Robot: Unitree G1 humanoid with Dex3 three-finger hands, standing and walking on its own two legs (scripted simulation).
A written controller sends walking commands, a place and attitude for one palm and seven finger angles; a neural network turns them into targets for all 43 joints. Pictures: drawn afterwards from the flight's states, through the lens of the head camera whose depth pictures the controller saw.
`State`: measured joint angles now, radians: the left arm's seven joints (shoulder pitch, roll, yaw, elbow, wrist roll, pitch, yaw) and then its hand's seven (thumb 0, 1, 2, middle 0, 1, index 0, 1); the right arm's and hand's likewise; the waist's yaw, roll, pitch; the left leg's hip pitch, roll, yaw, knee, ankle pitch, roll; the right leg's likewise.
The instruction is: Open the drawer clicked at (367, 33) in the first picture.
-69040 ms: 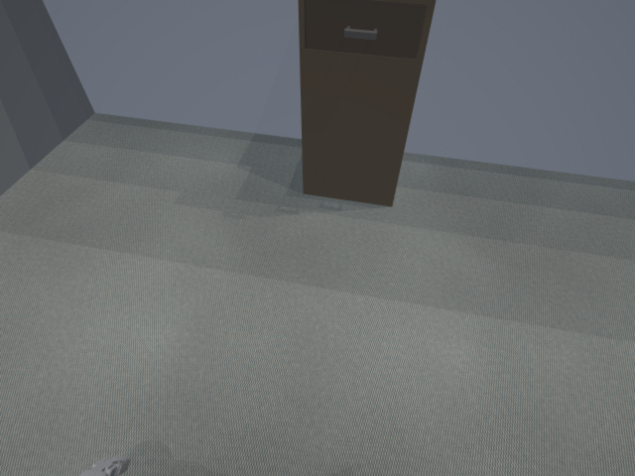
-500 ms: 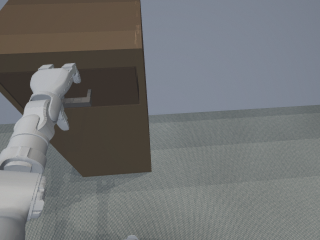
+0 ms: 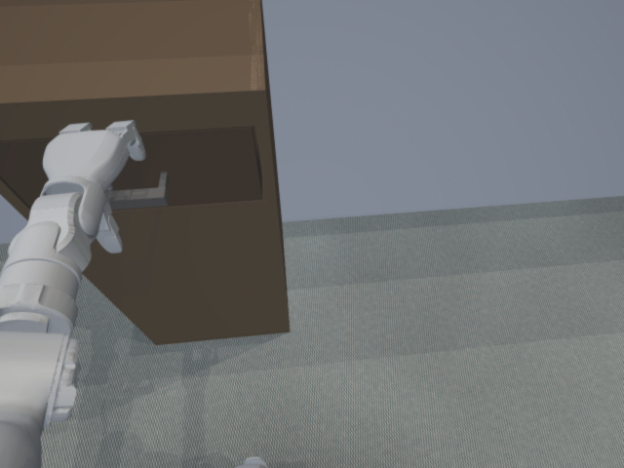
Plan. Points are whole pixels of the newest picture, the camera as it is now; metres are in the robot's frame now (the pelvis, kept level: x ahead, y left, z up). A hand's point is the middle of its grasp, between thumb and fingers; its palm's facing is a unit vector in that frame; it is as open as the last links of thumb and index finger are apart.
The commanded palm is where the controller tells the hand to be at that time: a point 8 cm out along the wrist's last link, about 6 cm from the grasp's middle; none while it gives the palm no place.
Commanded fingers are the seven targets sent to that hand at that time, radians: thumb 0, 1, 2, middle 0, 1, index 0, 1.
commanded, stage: re-aim the fingers above the handle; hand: left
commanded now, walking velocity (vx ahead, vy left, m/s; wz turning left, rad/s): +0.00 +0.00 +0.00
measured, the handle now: (133, 189) +0.52 +0.26 +0.02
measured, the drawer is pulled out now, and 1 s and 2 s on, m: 0.00 0.00 0.00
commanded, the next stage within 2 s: lower the fingers behind the handle in 0.18 s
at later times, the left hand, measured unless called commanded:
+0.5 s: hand (109, 187) +0.47 +0.26 +0.08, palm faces -0.03 -0.03 -1.00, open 13.5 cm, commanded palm +0.46 +0.29 +0.12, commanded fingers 0.00 -0.50 0.30 -0.30 -1.20 -0.30 -1.20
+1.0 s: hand (111, 189) +0.47 +0.26 +0.07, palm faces +0.00 -0.02 -1.00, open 13.6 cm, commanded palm +0.47 +0.28 +0.08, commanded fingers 0.00 -0.50 0.30 -0.30 -1.20 -0.30 -1.20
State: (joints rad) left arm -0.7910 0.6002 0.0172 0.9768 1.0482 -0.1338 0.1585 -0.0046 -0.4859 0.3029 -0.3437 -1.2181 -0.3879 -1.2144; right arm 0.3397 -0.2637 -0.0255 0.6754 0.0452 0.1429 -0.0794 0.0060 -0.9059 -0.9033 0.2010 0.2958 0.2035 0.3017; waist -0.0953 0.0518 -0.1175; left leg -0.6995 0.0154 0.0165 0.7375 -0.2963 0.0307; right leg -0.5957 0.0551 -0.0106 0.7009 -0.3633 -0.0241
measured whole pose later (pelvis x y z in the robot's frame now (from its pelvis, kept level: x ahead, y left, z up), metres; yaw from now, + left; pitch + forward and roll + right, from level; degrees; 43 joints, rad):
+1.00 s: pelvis -0.03 +0.00 -0.01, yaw +0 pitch +17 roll -2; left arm -0.95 0.62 -0.04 1.13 1.07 -0.10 0.22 0.00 -0.49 0.30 -0.33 -1.22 -0.33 -1.27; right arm 0.36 -0.28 0.01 0.64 0.05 0.14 -0.08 0.01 -0.91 -0.90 0.20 0.30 0.20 0.30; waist -0.13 0.04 -0.13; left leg -0.83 0.02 0.00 0.83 -0.29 0.03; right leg -0.73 0.06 -0.03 0.80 -0.37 -0.02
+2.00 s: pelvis -0.06 +0.02 -0.05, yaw -2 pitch +22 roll -4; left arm -0.93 0.69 -0.01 1.05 1.05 -0.11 0.16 0.00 -0.49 0.30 -0.30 -1.20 -0.29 -1.24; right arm 0.41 -0.26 0.01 0.64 0.01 0.06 -0.09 0.00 -0.90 -0.90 0.20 0.30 0.21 0.30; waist -0.14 0.04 -0.12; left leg -1.10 -0.01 -0.01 1.03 -0.32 0.06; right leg -0.99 0.06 -0.02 1.00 -0.40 0.01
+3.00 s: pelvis +0.00 +0.01 -0.02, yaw -1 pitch +21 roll -4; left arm -0.76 0.61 0.02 1.04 1.06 -0.10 0.27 0.00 0.79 0.83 -0.42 -1.35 -0.38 -1.34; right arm 0.36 -0.25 -0.02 0.68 0.01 0.14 -0.06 0.00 -0.91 -0.90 0.20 0.30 0.20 0.30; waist -0.10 0.04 -0.15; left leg -0.91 0.01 -0.02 0.92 -0.36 0.04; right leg -0.79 0.08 -0.02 0.85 -0.41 -0.02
